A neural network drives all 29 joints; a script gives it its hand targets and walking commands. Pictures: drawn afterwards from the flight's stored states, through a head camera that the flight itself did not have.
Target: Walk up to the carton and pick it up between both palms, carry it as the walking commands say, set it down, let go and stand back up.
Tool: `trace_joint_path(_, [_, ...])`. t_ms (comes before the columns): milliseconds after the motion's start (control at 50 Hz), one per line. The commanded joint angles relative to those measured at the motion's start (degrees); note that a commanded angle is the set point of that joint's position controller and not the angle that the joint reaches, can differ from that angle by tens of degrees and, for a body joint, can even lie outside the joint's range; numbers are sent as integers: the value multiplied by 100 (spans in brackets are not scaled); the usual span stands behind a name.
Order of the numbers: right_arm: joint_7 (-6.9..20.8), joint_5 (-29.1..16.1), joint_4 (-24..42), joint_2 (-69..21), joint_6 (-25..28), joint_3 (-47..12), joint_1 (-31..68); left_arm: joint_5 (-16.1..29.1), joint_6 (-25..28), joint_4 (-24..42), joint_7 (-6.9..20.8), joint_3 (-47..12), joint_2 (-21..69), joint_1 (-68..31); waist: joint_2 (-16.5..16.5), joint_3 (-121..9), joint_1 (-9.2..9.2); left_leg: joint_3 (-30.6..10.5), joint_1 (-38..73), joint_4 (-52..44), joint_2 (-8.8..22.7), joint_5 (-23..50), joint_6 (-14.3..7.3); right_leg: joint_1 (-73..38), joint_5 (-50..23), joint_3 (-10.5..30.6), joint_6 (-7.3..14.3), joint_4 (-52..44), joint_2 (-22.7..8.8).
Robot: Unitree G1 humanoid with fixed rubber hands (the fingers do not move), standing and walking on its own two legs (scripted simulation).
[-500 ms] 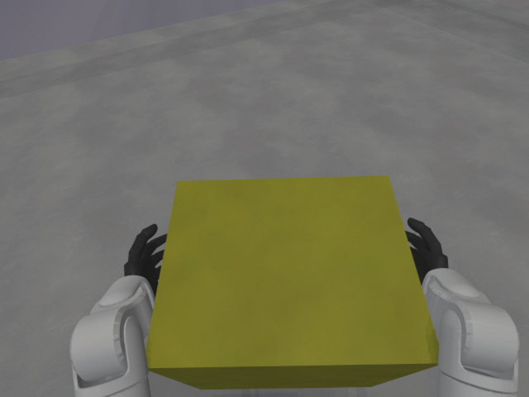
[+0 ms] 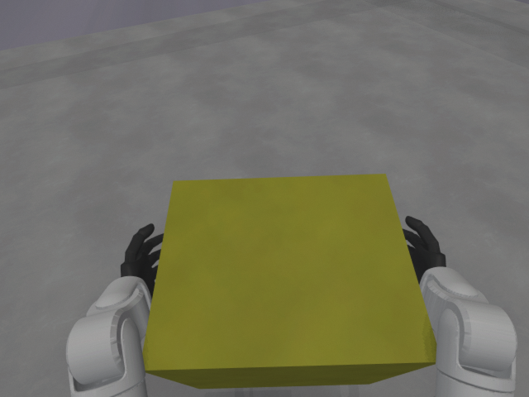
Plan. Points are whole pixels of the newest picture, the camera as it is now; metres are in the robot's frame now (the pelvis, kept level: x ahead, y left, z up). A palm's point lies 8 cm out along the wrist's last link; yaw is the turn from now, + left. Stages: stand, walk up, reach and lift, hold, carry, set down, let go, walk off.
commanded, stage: carry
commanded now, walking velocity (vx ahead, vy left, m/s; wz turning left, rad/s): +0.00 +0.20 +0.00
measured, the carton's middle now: (281, 293) +0.26 +0.00 +0.02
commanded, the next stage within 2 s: none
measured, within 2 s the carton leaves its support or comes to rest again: neither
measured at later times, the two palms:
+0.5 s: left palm (162, 267) +0.25 +0.16 +0.12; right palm (452, 263) +0.25 -0.22 +0.11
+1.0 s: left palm (170, 260) +0.26 +0.15 +0.12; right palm (455, 254) +0.27 -0.23 +0.11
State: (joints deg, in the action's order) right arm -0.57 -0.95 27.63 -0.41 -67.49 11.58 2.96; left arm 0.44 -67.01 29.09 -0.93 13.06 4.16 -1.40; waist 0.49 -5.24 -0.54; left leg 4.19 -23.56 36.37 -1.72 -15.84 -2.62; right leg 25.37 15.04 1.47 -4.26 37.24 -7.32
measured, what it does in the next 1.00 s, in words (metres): stands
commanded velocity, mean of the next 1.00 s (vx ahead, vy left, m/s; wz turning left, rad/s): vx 0.00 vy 0.01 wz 0.00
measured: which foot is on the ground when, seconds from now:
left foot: down 0.00-1.00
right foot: down 0.00-1.00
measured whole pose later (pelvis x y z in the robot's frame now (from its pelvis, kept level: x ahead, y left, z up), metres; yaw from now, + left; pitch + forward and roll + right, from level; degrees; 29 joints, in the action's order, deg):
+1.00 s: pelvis +0.02 -0.04 +0.01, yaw -1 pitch +3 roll +0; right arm -0.6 -0.1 24.3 -0.4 -67.1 11.5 4.6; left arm -0.4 -67.0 25.6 -0.8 12.7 3.1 -3.4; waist 1.0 -6.5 -0.3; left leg 2.5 -18.6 29.4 2.8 -13.6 1.3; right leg 19.5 11.8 -1.1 -2.1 28.4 -2.9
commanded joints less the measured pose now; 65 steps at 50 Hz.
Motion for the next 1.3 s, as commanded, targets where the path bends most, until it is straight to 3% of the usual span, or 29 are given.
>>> trace_joint_path(0, [424,-1174,990,-4287,6,-4377,2377,1406,-135,422,527,-4456,4199,-2119,292,-980,-24,-574,503,-783,926,659,-247,-387,-401,-468,203,-223,-81])
trace_joint_path(40, [484,-1169,884,-4246,-2,-4346,2557,1411,-87,446,525,-4397,3952,-2538,-386,-837,1,-343,189,-642,661,-95,-97,-454,-343,-269,242,-573,-253])
trace_joint_path(80, [473,-1097,790,-4140,1,-4237,2402,1401,-111,326,501,-4424,3980,-2393,-134,-705,33,-611,232,-1028,740,-543,-71,-154,110,-336,146,-547,-138])
trace_joint_path(160, [479,-1208,920,-4347,71,-4331,2487,1474,-34,551,530,-4586,4225,-2472,291,-991,-9,-667,540,-1094,992,288,-25,-374,-304,-444,136,-480,-14])
trace_joint_path(220, [476,-1251,923,-4281,70,-4423,2526,1397,-5,493,532,-4412,4003,-2366,-411,-1044,33,-453,619,-865,834,398,138,-608,-542,-82,196,-1040,-279])
trace_joint_path(260, [466,-1250,971,-4323,56,-4498,2493,1351,-11,430,514,-4388,3920,-2264,-447,-1142,38,-445,777,-851,846,414,173,-604,-537,-36,182,-1146,-332])
trace_joint_path(320, [472,-1274,779,-4225,54,-4374,2615,1345,-7,377,472,-4381,3896,-2486,-40,-1214,17,-449,777,-972,868,797,206,-785,-709,-88,195,-1062,-273])
trace_joint_path(360, [482,-1278,930,-4388,36,-4492,2518,1334,-30,407,491,-4406,4029,-2261,-307,-1217,24,-332,923,-876,858,928,215,-826,-929,-56,187,-1218,-255])
trace_joint_path(420, [520,-1227,696,-4293,26,-4321,2354,1329,-58,418,471,-4498,3967,-2447,219,-1033,17,-453,858,-1231,957,585,203,-688,-429,-204,196,-1120,-83])
trace_joint_path(460, [517,-1217,708,-4159,4,-4307,2475,1257,-79,281,467,-4373,3843,-2339,191,-957,6,-548,820,-1256,991,810,186,-729,-513,-263,191,-1082,-30])
trace_joint_path(480, [500,-1220,801,-4323,-13,-4408,2332,1290,-92,217,494,-4381,4106,-2091,-276,-960,19,-420,838,-1099,962,730,197,-734,-592,-189,225,-1253,-43])
trace_joint_path(540, [495,-1223,620,-4226,-20,-4321,2621,1316,-88,197,488,-4325,3842,-2518,-299,-944,34,-328,789,-1113,810,211,277,-680,-285,-17,243,-1416,-80])
trace_joint_path(560, [493,-1175,795,-4348,-12,-4297,2372,1397,-85,511,499,-4548,4125,-2538,126,-867,45,-455,810,-1288,925,456,220,-665,-329,-182,235,-1229,-6])
trace_joint_path(640, [511,-1219,675,-4444,-33,-4368,2361,1399,-81,456,494,-4486,4098,-2457,24,-1046,18,-371,950,-1088,885,871,223,-832,-845,-98,281,-1338,-33])
trace_joint_path(660, [512,-1248,701,-4414,-8,-4402,2564,1364,-39,507,487,-4421,3890,-2698,-284,-981,31,-278,851,-1099,847,631,284,-884,-724,-90,285,-1360,-70])
trace_joint_path(680, [518,-1250,600,-4388,-21,-4377,2496,1348,-81,363,481,-4408,3901,-2519,60,-999,15,-374,774,-1165,854,554,250,-923,-519,-86,260,-1377,-23])
trace_joint_path(720, [509,-1257,551,-4297,-26,-4375,2955,1271,-72,80,500,-4192,3722,-2679,-581,-759,25,-311,634,-1131,793,172,323,-806,-97,36,281,-1578,-64])
trace_joint_path(820, [509,-1195,464,-4408,-24,-4312,2332,1397,-83,444,479,-4451,3910,-2629,54,-986,33,-356,808,-1156,815,608,304,-840,-449,20,320,-1410,-15])
trace_joint_path(880, [550,-1332,654,-4472,30,-4486,2802,1321,4,454,496,-4331,3816,-2611,-260,-1146,22,-316,904,-1003,851,901,282,-973,-863,-97,290,-1324,-5])
trace_joint_path(1020, [539,-1266,789,-4435,67,-4410,2572,1395,-35,326,526,-4467,4155,-2394,44,-1068,35,-349,885,-1068,866,833,268,-881,-685,-92,320,-1288,4])
trace_joint_path(1080, [588,-847,-198,-3863,287,-3791,2790,1005,224,-384,561,-3932,3451,-2649,-146,-1150,27,-316,955,-1063,846,655,264,-901,-699,-73,323,-1319,-1])
trace_joint_path(1100, [575,-1205,618,-4523,271,-4366,2570,1352,188,366,558,-4451,4201,-2473,-290,-1194,39,-320,1031,-1052,870,838,264,-966,-802,-60,344,-1308,6])
trace_joint_path(1120, [565,-1235,595,-4504,277,-4312,2753,1418,191,472,552,-4512,4155,-2769,-134,-1155,31,-372,951,-987,866,1057,246,-913,-965,-31,338,-1283,2])
trace_joint_path(1140, [559,-756,-448,-3991,370,-3725,2534,982,306,-470,559,-3963,3595,-2638,-124,-1205,39,-325,1054,-926,903,1298,251,-911,-1256,-65,354,-1182,-9])
trace_joint_path(1160, [571,-1250,649,-4597,320,-4408,2575,1435,236,679,539,-4634,4186,-2838,-77,-1046,40,-344,845,-1063,918,1093,282,-915,-924,-143,316,-1180,25])
trace_joint_path(1200, [545,-1151,385,-4284,254,-4193,2585,1157,141,-31,492,-4278,4007,-2302,216,-1262,29,-285,1092,-924,885,1525,246,-939,-1355,-151,334,-1070,9])
trace_joint_path(1240, [574,-1019,28,-4033,300,-4035,2526,1037,216,-214,504,-4076,3629,-2356,-112,-1243,31,-358,826,-1021,895,1164,237,-1107,-1096,-183,319,-1129,43])
trace_joint_path(1260, [578,-1054,156,-3994,366,-4040,2985,1108,286,-76,517,-4100,3530,-2773,-73,-1076,21,-385,762,-1109,910,751,238,-940,-742,-153,337,-1214,24])
trace_joint_path(1280, [587,-781,-566,-3878,421,-3681,2558,928,345,-556,516,-3898,3425,-2719,83,-910,37,-333,707,-1154,874,278,298,-768,-318,-74,342,-1323,-5])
